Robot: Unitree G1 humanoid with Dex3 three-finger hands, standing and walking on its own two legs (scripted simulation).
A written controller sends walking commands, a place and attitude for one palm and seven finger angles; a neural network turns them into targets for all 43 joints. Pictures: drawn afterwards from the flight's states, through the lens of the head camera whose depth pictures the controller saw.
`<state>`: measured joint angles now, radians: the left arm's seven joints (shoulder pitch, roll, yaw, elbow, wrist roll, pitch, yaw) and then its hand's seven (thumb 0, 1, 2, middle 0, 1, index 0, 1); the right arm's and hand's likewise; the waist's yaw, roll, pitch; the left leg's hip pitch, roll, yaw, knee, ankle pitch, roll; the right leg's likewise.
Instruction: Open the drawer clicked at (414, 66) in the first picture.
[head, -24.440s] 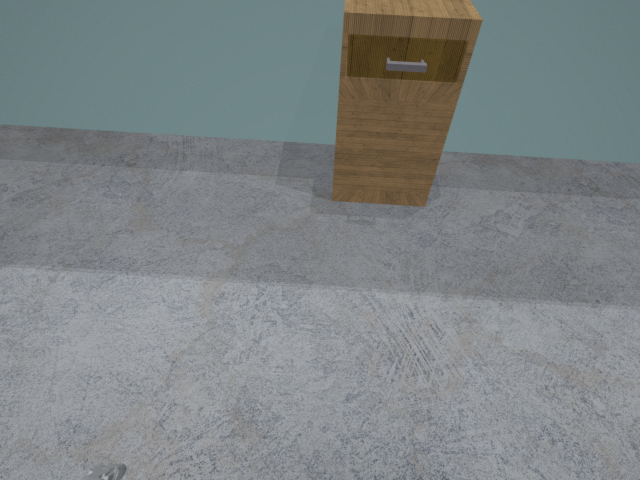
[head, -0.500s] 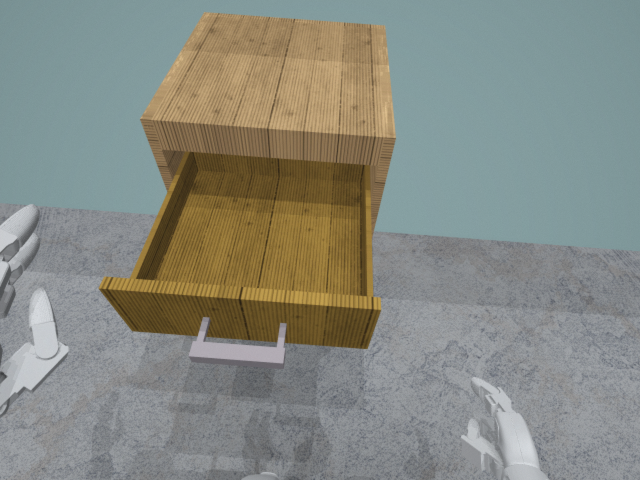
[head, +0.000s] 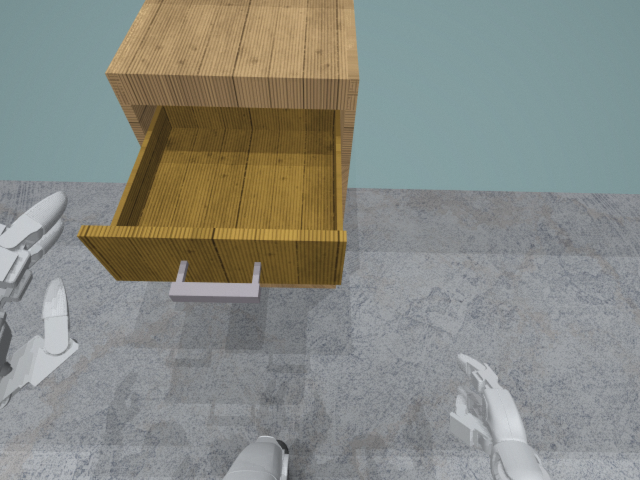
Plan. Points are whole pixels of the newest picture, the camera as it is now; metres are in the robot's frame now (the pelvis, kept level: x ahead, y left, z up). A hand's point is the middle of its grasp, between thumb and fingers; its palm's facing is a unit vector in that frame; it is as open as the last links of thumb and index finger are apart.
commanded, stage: step back with the hand held close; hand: left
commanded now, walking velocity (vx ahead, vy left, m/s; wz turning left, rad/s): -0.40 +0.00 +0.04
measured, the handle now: (218, 280) +0.40 +0.19 -0.08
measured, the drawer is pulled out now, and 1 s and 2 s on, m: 0.30 0.30 0.30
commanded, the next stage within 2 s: stop stepping back and stand still in 0.16 s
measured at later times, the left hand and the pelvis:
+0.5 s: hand out of the picture +0.05 +0.20 +0.17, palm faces +0.36 -0.79 -0.49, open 7.4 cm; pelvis -0.13 -0.04 +0.00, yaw +3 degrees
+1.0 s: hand out of the picture +0.00 +0.19 +0.17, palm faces +0.41 -0.79 -0.45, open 7.4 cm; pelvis -0.18 -0.05 +0.00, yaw +5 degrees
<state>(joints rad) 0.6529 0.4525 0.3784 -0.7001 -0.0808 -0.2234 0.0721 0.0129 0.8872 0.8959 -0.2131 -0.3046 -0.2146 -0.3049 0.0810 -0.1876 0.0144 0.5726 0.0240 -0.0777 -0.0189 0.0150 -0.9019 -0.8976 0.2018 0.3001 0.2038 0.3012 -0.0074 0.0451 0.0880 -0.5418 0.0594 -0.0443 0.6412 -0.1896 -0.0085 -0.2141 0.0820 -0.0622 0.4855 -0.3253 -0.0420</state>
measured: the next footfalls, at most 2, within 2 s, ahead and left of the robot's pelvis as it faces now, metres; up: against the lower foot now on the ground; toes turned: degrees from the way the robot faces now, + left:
left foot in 0.20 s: -0.03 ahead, +0.10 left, +0.00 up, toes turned +4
right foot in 0.44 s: -0.10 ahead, -0.14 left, +0.00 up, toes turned +9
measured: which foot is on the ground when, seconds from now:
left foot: up 0.00-0.18, down 0.20-0.46, up 0.48-0.66, down 0.68-0.86, up 0.88-1.00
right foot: down 0.00-0.22, up 0.24-0.42, down 0.44-1.00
